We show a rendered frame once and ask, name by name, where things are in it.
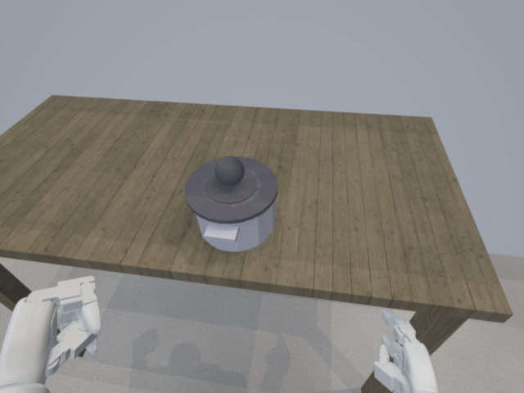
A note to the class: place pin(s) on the table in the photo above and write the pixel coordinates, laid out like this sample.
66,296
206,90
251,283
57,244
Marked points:
369,210

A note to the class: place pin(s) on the right robot hand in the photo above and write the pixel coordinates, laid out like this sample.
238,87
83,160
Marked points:
412,369

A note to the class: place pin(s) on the lid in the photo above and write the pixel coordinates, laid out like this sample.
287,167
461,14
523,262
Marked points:
221,204

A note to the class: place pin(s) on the pot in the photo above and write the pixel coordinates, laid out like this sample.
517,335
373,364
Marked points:
240,236

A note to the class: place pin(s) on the left robot hand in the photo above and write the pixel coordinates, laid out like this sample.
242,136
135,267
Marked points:
27,355

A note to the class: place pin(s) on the knob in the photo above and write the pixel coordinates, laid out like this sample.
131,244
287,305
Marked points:
229,170

